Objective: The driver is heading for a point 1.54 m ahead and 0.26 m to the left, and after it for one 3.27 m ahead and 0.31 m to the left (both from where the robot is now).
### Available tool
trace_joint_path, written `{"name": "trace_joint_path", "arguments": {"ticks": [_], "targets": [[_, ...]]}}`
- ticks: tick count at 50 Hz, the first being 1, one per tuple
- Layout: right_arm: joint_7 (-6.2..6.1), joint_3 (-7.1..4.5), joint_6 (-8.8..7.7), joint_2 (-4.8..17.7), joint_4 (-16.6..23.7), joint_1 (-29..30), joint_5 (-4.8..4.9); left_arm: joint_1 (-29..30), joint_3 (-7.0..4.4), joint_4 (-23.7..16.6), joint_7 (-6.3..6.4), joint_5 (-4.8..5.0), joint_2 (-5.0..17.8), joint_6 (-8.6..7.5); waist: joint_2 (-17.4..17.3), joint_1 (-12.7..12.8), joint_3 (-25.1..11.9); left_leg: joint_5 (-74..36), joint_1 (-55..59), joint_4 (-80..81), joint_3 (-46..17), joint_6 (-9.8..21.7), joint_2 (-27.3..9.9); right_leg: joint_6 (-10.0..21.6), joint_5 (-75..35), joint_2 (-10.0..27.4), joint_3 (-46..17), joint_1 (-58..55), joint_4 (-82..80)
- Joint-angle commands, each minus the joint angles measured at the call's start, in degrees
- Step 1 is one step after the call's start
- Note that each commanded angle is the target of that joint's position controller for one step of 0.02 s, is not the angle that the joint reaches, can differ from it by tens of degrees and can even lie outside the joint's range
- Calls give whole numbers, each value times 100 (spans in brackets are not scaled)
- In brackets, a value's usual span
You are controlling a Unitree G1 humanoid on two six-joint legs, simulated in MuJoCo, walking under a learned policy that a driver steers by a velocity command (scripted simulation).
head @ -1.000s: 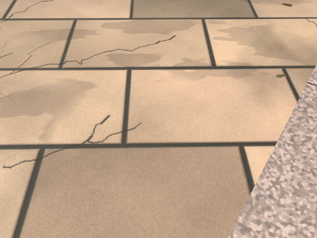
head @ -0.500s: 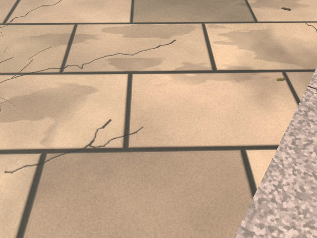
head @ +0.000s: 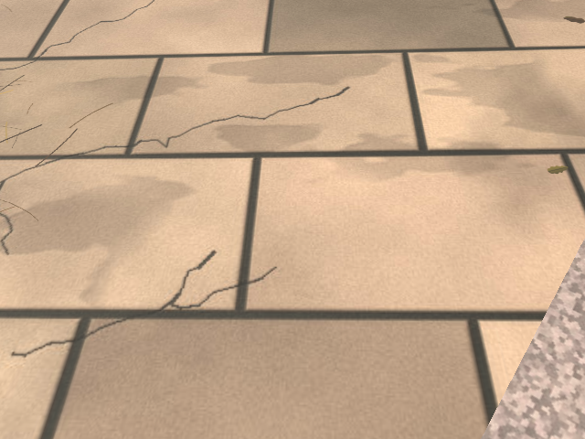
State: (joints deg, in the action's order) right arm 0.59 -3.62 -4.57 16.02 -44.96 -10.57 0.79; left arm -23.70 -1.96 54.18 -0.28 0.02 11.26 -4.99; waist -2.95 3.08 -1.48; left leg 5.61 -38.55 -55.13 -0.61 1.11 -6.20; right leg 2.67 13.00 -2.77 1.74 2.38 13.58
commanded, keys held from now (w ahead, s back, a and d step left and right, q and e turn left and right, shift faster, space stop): w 0.96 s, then w+q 0.04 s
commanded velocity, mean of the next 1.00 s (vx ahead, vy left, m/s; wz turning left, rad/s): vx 0.49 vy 0.00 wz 0.00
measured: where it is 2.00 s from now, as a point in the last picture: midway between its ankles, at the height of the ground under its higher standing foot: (296, 236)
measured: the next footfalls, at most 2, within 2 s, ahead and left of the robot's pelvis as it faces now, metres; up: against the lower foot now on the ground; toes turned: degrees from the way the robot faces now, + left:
left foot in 0.24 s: +0.33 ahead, +0.14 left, +0.00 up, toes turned +2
right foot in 0.78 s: +0.63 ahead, -0.09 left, +0.00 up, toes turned -2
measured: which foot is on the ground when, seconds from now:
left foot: up 0.00-0.22, down 0.24-0.80, up 0.82-1.00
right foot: down 0.00-0.26, up 0.28-0.76, down 0.78-1.00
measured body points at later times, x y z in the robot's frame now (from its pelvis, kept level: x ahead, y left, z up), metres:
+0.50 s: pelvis +0.29 +0.06 +0.00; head +0.30 +0.07 +0.45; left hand +0.42 +0.33 -0.12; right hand +0.33 -0.21 -0.13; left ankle +0.29 +0.14 -0.75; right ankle +0.37 -0.11 -0.67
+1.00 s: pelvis +0.57 -0.01 +0.00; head +0.59 -0.02 +0.45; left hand +0.64 +0.26 -0.12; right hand +0.68 -0.28 -0.13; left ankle +0.60 +0.16 -0.67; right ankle +0.59 -0.09 -0.75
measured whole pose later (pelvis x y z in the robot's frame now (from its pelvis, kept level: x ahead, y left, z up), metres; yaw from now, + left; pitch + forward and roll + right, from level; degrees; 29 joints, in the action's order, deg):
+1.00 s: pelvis +0.57 -0.01 +0.00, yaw +0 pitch +1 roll -1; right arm 0.1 -2.6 -4.1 17.1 -48.7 -12.7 0.9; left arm -16.3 -2.4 49.2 -1.7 -0.3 14.8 -5.4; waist -2.5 1.3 0.9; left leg 14.4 -34.3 -61.8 -1.9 1.0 -6.1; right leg 3.5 8.4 -3.2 3.7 11.6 18.8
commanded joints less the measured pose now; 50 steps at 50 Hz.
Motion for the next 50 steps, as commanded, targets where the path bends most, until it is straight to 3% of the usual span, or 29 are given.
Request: {"name": "trace_joint_path", "arguments": {"ticks": [1,4,8,10,11,12,13,14,15,16,17,18,20,23,25,29,33,36,37,38,39,40,41,42,43,44,45,47,50], "targets": [[41,74,-71,32,570,798,-3,6,-153,-259,83,23,976,-47,665,26,668,-815,-317,1189,119,-102,62,790,-1454,1235,-714,315,-795],[117,119,-90,39,753,1323,45,-272,-161,-143,112,91,1090,-38,656,161,791,-1160,2,1962,183,-70,217,785,-1320,1373,-646,179,-841],[233,98,-131,215,946,1578,55,-308,-198,-41,119,130,1159,34,693,12,814,-720,80,2464,73,225,297,668,-1972,1709,-624,-591,-428],[236,2,-146,446,866,1127,34,-192,-247,-75,121,92,1316,92,884,-300,382,-266,910,2488,278,417,581,551,-3709,1712,-563,-838,282],[202,-112,-137,646,661,362,41,-98,-249,-98,120,53,1334,146,938,-718,-112,-193,1905,2551,452,579,791,447,-4674,1533,-400,-763,1205],[136,-232,-113,916,377,-721,43,-45,-197,-178,125,-1,1238,170,858,-1190,-808,-298,3593,2401,171,802,529,259,-4366,1275,-243,89,2556],[84,-362,-88,1521,212,-1562,-138,-690,-6,-336,75,-53,574,93,-437,-1040,-1910,264,6131,2409,-2216,1599,-1074,-70,-1824,496,-51,2349,4939],[115,-282,-63,1222,88,-1703,-60,-918,74,-159,13,47,426,-63,-1245,-983,-2644,1324,6658,3635,-4476,2086,-1734,-159,1816,-144,-780,3388,6229],[108,-163,-56,856,116,-1237,-24,-318,-111,-321,-22,229,1061,-176,-814,-974,-1591,1806,5884,3855,-3872,1710,-1489,-56,1621,273,-985,4054,6690],[85,-103,-52,664,194,-749,-12,295,-134,-532,-16,290,1192,-228,-381,-851,-819,1572,4887,3959,-2939,1466,-1280,17,1104,588,-763,4131,6561],[104,-55,-75,548,222,-341,-50,571,-135,-607,23,218,1120,-220,107,-619,-311,961,3882,4182,-2292,1346,-1056,9,633,850,-631,3890,6151],[127,-10,-123,399,242,-101,-114,553,-175,-602,65,124,1066,-149,94,-387,-96,538,3242,4379,-1825,1236,-809,10,326,1053,-658,3522,5797],[163,-10,-189,369,158,-12,-113,251,-132,-534,78,86,788,2,-107,-151,1,146,2636,4682,-1388,1320,-642,-64,163,1166,-656,3075,5503],[123,-50,-239,555,-42,-235,-102,668,-141,-725,113,30,803,95,10,-131,290,-340,2445,4906,-894,1381,-562,-231,-387,1240,-580,3494,4815],[59,-65,-206,645,-147,-461,-88,1124,-133,-878,94,-15,801,68,78,-254,378,-575,2614,4930,-676,1316,-484,-296,-1090,1235,-535,3743,4055],[-20,-72,-144,801,-323,-861,-16,2023,-48,-1127,-11,23,649,-27,104,-585,489,-558,2792,4941,-280,1079,-317,-271,-2135,944,-247,3367,2477],[-34,-86,-25,861,-563,-1281,30,2654,-25,-1411,-143,85,722,-73,83,-786,624,-573,3721,4617,-403,1052,-652,-158,-1847,818,-286,3619,1826],[-74,-122,81,945,-635,-1272,40,2630,-63,-1521,-230,85,879,-119,-37,-625,503,-1255,4296,4162,-521,918,-880,48,-1141,680,-248,3392,1529],[-82,-135,110,1001,-622,-1182,35,2364,-109,-1471,-234,81,985,-131,-135,-452,326,-2017,4355,3833,-477,850,-845,139,-919,537,-127,2931,1466],[-88,-123,146,996,-600,-1061,25,1727,-210,-1295,-215,71,1156,-139,-142,-84,-64,-2949,4270,3078,-287,732,-631,285,-926,335,64,2014,1314],[-101,-47,157,833,-527,-1051,-30,699,-357,-1010,-162,43,1484,-135,-17,326,-793,-2859,3608,1834,-42,556,-318,525,-1144,543,-135,428,1516],[-66,136,62,299,-339,-1547,-106,-146,-502,-885,-110,-75,2098,-104,1055,314,-1800,-810,1457,-438,280,169,400,1309,-938,2044,-2337,-2004,1594],[-24,210,-73,107,-466,-1752,-35,-337,-451,-784,-125,32,1861,-53,1877,299,-2360,2636,109,-1723,-275,15,1030,1857,-83,2668,-4394,-2788,645],[13,39,-179,778,-370,-1260,122,0,-318,-847,-116,73,1459,-38,1346,363,-1554,2536,-529,-2206,-655,117,639,1531,414,2452,-3857,-2236,458],[21,22,-229,841,-212,-752,198,440,-261,-950,-89,56,1278,-25,1022,243,-863,2022,-641,-2091,-471,185,327,1292,222,2228,-2984,-1390,354],[-6,27,-219,755,-166,-512,126,831,-210,-993,-102,20,1138,-30,603,49,-372,1552,-448,-1678,-337,162,79,1171,-242,1977,-2395,-514,131],[-35,-10,-154,706,-177,-504,29,1063,-157,-1034,-118,-33,964,-59,585,-149,-130,1219,-128,-1315,-361,148,-106,1067,-558,1763,-2002,72,-90],[-43,26,-18,462,-253,-778,-2,1166,-170,-995,-147,-42,981,-119,747,-380,-47,989,367,-1032,-339,41,-200,1145,-1026,1625,-1618,662,-404],[-70,35,86,381,-159,-515,-6,1039,-227,-834,-102,-46,1146,-176,607,-418,162,398,33,-403,-323,-108,-245,1153,-1573,1571,-986,752,-644]]}}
